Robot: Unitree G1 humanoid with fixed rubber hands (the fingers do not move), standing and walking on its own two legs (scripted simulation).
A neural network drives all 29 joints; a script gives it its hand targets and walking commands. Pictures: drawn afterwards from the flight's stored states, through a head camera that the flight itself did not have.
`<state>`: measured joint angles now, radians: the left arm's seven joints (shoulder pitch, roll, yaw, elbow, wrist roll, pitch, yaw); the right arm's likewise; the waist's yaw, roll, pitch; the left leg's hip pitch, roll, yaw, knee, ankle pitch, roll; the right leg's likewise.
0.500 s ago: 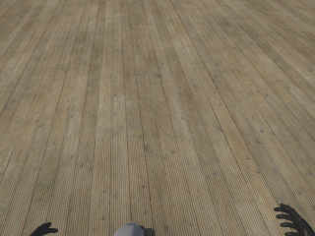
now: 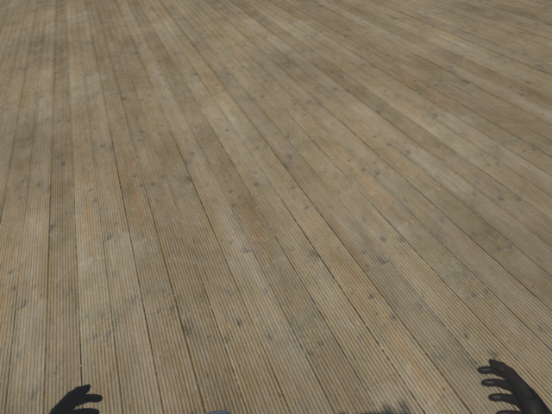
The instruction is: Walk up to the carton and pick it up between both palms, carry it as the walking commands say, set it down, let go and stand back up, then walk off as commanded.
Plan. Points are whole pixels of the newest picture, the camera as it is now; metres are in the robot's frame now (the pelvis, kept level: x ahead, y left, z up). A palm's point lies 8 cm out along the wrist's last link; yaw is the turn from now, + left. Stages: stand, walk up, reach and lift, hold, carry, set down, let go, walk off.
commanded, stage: walk up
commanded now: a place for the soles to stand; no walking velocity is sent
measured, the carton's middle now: out of the picture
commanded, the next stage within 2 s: none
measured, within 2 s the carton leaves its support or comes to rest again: neither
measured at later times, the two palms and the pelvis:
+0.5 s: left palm (146, 263) +0.39 +0.29 -0.05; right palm (532, 311) +0.30 -0.36 -0.05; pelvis +0.23 -0.01 +0.02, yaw -8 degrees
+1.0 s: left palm (220, 192) +0.60 +0.18 -0.07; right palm (526, 215) +0.52 -0.46 -0.08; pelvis +0.44 -0.11 +0.00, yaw -15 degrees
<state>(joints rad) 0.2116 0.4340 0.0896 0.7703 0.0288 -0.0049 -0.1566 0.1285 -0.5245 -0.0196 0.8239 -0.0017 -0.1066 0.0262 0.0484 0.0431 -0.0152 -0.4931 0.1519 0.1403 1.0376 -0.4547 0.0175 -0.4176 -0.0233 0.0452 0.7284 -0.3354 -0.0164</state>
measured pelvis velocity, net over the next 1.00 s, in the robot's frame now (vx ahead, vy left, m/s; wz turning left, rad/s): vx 0.44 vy -0.11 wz -0.26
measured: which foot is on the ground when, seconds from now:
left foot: up 0.00-0.20, down 0.22-0.66, up 0.68-1.00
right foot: down 0.00-0.24, up 0.26-0.66, down 0.68-1.00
